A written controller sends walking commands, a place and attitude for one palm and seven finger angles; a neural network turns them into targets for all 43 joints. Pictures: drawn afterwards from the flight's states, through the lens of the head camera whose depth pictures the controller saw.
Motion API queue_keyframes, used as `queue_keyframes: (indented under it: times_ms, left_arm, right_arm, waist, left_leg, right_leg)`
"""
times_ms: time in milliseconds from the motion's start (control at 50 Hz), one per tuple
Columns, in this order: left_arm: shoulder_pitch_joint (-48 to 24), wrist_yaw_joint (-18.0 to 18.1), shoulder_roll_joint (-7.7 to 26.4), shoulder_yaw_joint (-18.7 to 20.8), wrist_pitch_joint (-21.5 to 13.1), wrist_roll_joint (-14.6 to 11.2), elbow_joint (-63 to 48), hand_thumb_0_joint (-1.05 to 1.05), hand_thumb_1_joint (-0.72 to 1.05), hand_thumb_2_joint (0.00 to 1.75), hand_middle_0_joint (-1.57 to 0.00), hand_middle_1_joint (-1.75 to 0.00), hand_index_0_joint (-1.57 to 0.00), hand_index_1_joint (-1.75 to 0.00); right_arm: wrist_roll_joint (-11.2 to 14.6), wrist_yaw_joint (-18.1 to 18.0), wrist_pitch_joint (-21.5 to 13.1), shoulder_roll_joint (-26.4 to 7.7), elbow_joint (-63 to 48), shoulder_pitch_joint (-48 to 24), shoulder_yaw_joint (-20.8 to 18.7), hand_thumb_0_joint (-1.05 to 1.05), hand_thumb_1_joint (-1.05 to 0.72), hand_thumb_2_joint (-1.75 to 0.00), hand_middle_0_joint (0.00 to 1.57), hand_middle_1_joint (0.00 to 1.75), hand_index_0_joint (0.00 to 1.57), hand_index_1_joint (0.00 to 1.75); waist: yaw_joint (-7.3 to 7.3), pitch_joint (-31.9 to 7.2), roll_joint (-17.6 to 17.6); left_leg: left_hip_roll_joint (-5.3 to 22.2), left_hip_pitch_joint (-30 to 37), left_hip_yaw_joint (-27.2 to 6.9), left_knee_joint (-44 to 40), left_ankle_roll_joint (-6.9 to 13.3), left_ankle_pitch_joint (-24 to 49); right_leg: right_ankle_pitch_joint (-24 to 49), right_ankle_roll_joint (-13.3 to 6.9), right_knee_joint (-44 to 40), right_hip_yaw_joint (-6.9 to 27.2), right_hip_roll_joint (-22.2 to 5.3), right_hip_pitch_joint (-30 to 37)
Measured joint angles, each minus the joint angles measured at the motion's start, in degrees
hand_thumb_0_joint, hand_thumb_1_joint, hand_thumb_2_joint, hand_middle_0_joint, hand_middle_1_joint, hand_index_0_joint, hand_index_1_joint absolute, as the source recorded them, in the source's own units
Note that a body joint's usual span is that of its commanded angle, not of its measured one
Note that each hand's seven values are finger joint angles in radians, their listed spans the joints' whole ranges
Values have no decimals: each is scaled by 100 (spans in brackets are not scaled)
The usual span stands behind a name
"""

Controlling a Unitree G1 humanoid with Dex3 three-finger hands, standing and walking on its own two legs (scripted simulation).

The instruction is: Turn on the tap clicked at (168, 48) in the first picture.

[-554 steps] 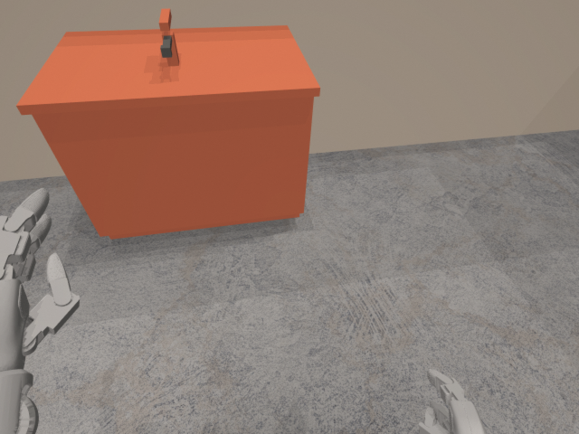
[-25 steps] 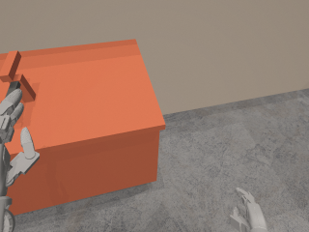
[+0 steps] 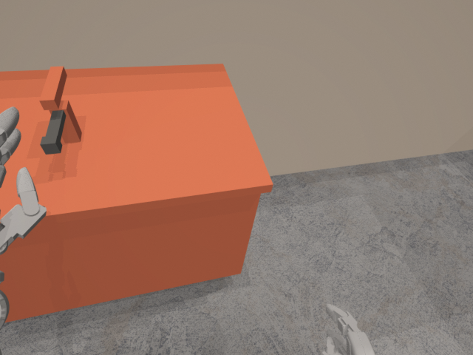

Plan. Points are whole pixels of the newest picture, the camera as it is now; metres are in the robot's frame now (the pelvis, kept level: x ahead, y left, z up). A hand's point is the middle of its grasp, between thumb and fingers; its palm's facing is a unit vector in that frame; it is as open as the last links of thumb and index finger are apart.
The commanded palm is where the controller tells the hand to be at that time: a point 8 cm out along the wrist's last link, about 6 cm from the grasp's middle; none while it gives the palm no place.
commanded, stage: come to a stop and stand still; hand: left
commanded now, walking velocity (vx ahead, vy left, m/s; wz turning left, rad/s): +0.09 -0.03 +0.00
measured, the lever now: (51, 145) +0.46 +0.44 +0.04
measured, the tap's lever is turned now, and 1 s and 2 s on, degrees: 0 0 0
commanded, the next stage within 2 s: look again from close up in 0.06 s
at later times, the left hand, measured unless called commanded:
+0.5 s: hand (103, 191) +0.27 +0.21 +0.17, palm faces +0.36 -0.86 -0.37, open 7.4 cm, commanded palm +0.20 +0.26 +0.17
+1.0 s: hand (56, 198) +0.26 +0.28 +0.16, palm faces +0.39 -0.85 -0.36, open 7.4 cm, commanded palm +0.20 +0.31 +0.17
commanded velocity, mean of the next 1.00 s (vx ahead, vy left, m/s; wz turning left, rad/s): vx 0.07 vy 0.08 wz -0.01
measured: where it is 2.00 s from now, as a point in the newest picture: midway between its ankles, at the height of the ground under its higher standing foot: outside the picture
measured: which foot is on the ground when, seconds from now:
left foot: down 0.00-1.00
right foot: down 0.00-1.00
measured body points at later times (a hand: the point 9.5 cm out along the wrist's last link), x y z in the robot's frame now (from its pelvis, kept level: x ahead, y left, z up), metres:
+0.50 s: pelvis +0.04 -0.02 +0.00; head +0.05 -0.01 +0.45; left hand +0.24 +0.26 +0.19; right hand +0.22 -0.25 -0.07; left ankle +0.06 +0.07 -0.74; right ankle -0.03 -0.08 -0.74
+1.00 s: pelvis +0.04 +0.03 -0.02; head +0.05 +0.04 +0.43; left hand +0.23 +0.32 +0.18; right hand +0.21 -0.21 -0.09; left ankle +0.05 +0.10 -0.74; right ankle -0.03 -0.08 -0.74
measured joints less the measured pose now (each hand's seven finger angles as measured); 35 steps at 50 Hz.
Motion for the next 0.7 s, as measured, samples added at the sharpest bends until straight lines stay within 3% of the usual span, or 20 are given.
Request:
queue_keyframes:
  times_ms: [80,220,380,560,700]
  left_arm:
    - [-13,4,-136,-34,32,-33,-130,2,89,90,-20,-30,-21,-31]
    - [631,-74,-433,-472,271,-4,282,1,90,90,-20,-30,-21,-31]
    - [352,55,-475,-433,290,-13,38,2,89,90,-21,-30,-21,-31]
    - [570,43,-300,-309,105,-90,-104,2,89,90,-21,-30,-21,-31]
    - [735,51,-421,-403,244,-115,106,2,89,90,-21,-30,-21,-31]
  right_arm:
    - [14,37,29,-164,1,-140,-25,1,-90,-90,21,30,20,30]
    - [39,-162,207,-320,-38,-135,-51,1,-90,-90,20,30,20,30]
    - [79,-229,165,-474,-18,-298,-64,1,-90,-90,20,30,20,30]
    - [161,-207,422,-479,-148,-479,-139,1,-91,-90,20,30,20,30]
    - [197,-209,616,-529,-121,-355,-194,1,-91,-90,20,30,20,30]
  waist:
    - [-47,-80,202]
    - [-151,-469,202]
    - [-51,-139,88]
    - [-216,-202,293]
    - [-160,-183,311]
  left_leg:
    - [48,-14,-13,77,-44,-56]
    - [-3,85,81,46,-10,-193]
    - [82,90,53,212,-101,-357]
    - [110,77,101,272,-121,-465]
    - [61,35,67,393,-68,-538]
  right_leg:
    - [562,-31,-305,-19,48,124]
    - [338,-21,-132,79,-14,112]
    - [238,-91,-113,72,72,180]
    - [164,-87,-83,132,91,164]
    - [79,-54,36,92,46,139]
